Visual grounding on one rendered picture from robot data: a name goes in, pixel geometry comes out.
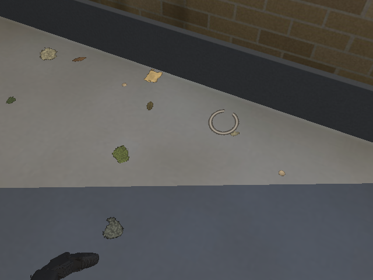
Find robot left hand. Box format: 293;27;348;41
30;252;99;280

